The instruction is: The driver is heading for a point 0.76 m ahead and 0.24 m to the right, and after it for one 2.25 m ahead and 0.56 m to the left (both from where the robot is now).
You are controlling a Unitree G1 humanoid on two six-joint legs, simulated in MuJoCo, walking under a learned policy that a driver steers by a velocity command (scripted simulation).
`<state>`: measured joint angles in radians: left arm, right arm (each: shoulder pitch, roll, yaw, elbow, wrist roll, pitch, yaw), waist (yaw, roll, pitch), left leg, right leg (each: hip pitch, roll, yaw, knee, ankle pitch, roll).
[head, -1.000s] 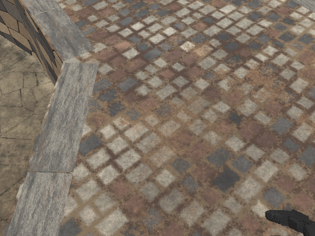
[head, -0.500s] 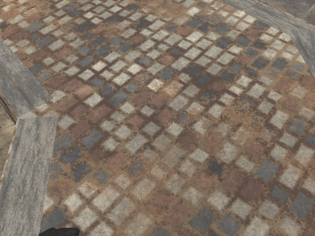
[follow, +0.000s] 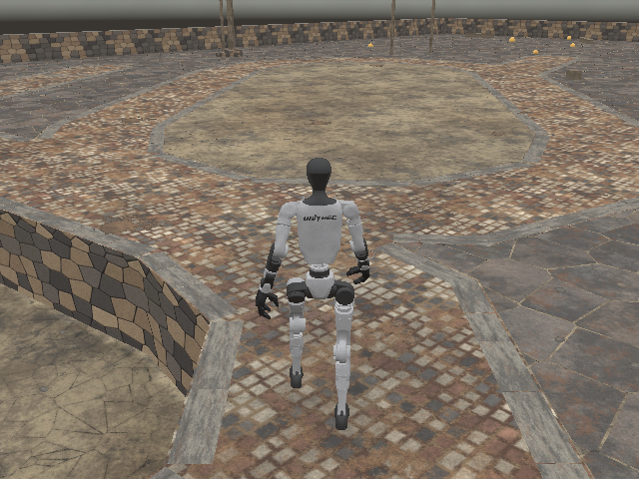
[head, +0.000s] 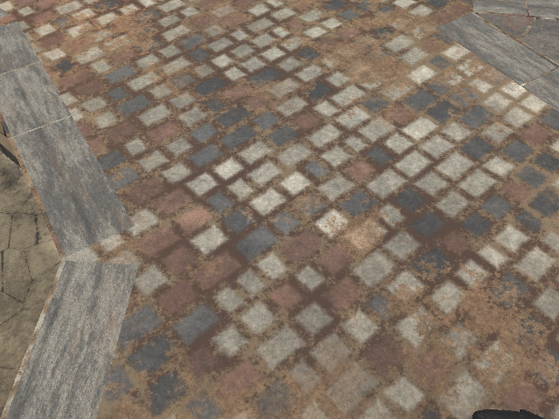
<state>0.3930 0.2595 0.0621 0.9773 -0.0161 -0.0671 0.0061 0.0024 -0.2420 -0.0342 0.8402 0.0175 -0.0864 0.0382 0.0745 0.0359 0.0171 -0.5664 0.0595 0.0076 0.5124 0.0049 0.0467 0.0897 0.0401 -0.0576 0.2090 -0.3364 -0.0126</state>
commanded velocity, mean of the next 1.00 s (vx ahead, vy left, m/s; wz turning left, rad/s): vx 0.50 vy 0.00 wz -0.41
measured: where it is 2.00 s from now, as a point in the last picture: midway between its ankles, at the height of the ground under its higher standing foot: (360, 316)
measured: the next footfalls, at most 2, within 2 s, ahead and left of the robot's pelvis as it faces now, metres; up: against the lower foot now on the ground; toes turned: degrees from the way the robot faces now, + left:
left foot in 0.04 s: +0.21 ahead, +0.12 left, +0.00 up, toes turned +2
right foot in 0.60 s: +0.49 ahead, -0.13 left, +0.00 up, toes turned -17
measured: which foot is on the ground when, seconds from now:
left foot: up 0.00-0.02, down 0.04-0.62, up 0.64-1.00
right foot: down 0.00-0.04, up 0.06-0.58, down 0.60-1.00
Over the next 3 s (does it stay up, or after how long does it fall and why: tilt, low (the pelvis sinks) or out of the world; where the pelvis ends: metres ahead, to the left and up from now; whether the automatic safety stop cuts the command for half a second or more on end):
stays up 0.79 -0.03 0.02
